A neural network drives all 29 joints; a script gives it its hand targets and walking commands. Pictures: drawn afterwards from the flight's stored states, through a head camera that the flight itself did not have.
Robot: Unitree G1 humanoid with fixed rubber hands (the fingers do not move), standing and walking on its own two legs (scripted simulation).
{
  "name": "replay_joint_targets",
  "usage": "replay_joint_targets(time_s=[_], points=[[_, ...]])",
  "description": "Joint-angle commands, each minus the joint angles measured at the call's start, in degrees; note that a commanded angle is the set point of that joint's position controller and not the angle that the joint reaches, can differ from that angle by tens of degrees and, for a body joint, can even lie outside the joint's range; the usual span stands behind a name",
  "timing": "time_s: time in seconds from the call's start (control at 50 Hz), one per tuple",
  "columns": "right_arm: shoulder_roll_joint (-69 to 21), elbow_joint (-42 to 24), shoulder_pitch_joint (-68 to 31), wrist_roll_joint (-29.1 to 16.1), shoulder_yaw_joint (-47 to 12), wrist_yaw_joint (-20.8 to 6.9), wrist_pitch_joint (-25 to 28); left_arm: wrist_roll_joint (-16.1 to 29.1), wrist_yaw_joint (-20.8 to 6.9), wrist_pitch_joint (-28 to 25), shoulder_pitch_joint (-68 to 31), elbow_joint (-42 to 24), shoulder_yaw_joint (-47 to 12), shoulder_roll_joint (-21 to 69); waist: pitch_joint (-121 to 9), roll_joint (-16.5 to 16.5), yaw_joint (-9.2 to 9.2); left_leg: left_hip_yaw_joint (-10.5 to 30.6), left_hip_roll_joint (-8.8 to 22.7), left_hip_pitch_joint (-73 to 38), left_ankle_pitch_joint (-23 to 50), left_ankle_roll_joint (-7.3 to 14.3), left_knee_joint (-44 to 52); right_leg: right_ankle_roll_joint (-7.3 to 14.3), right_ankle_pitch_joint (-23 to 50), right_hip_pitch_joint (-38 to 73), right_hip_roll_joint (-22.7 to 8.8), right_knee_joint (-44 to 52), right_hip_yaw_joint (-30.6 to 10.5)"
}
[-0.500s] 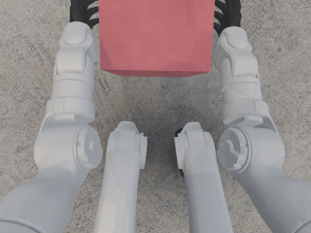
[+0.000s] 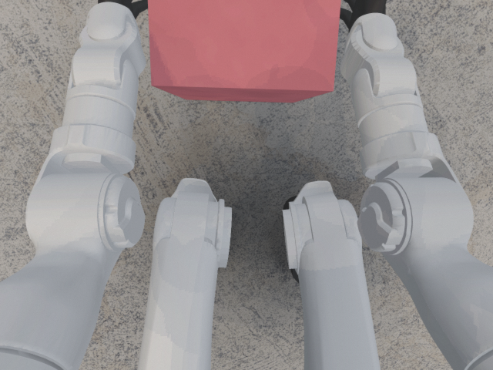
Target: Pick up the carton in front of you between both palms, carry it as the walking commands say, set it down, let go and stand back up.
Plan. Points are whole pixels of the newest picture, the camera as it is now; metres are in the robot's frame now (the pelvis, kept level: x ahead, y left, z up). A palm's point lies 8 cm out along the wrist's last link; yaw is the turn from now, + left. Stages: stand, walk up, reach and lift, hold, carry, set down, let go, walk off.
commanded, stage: set down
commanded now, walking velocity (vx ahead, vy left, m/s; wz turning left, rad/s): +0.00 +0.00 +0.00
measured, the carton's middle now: (242, 26) +0.53 +0.03 -0.24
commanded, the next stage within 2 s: none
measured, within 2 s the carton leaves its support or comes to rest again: rests again in 0.16 s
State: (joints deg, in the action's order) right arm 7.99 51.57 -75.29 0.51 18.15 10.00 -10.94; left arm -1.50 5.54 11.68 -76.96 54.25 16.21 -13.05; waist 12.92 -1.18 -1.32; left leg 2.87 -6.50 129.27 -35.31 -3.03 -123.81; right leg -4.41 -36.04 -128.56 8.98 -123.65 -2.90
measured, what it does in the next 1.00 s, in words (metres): stands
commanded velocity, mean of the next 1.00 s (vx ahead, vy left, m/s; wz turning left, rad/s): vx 0.00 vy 0.00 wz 0.00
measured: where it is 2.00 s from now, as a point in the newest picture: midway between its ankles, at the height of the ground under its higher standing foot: (249, 254)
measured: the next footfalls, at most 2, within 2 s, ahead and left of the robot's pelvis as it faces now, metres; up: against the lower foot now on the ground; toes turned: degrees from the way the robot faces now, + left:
none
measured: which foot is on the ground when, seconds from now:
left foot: down 0.00-1.00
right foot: down 0.00-1.00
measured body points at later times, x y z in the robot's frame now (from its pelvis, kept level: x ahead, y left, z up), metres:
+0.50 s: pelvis -0.01 +0.00 -0.01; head +0.35 +0.02 +0.25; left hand +0.53 +0.18 -0.18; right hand +0.53 -0.13 -0.18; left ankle +0.10 +0.12 -0.35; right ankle +0.10 -0.12 -0.35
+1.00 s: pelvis -0.01 +0.00 -0.02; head +0.36 +0.02 +0.22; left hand +0.53 +0.21 -0.22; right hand +0.53 -0.16 -0.21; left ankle +0.10 +0.12 -0.35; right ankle +0.10 -0.12 -0.35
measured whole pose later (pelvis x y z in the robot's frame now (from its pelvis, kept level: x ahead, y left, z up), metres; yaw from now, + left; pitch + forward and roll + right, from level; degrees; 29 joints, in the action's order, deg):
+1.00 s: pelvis -0.01 +0.00 -0.02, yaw +0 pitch +33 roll -1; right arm 15.9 63.5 -82.4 -1.4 15.6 5.5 -4.2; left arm 1.2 2.5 3.7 -83.0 65.9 14.5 -20.7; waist 26.1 -1.0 -0.9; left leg 1.5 -3.6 126.2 -34.8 -1.5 -127.9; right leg -3.1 -35.6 -125.3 5.9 -127.6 -1.0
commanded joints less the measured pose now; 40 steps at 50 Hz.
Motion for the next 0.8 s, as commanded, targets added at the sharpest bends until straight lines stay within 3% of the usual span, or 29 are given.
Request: replay_joint_targets(time_s=[0.0, 0.2, 0.6, 0.78], points=[[-50.74, -5.33, -35.11, -4.01, -21.85, -15.55, 1.79, 4.84, -16.48, -1.84, -31.77, -5.62, -20.11, 52.01, -62.63, -0.17, -1.01, -6.04, -1.12, -30.22, 25.76, 1.73, 8.26, 2.59, 24.56, 29.14, 0.61, 7.81, 6.57], [-46.2, -3.34, -38.33, -4.39, -20.32, -15.55, 3.02, 4.98, -16.05, -3.24, -35.39, -4.03, -18.69, 47.11, -55.59, -0.39, -1.4, -5.31, -0.69, -27.74, 22.3, 2.42, 6.85, 3.29, 20.87, 26.63, 0.21, 6.42, 6.12], [-35.64, 6.6, -30.2, 3.95, -8.41, -18.15, 0.89, -3.16, -17.69, -1.1, -27.92, 6.08, -8.26, 37.52, -34.3, -0.28, -0.41, -3.41, -0.18, -19.5, 10.99, 3.82, 7.56, 4.65, 10.05, 18.24, -0.49, 7.05, 5.21], [-27.82, 8.07, -26.77, 6.22, -4.73, -16.7, 1.39, -4.99, -16.26, -1.78, -24.97, 7.55, -4.86, 28.92, -33.75, -0.4, -0.51, -4.25, 0.73, -21.51, 10.75, 2.58, 7.18, 3.57, 10.28, 21.99, -1.21, 6.57, 5.21]])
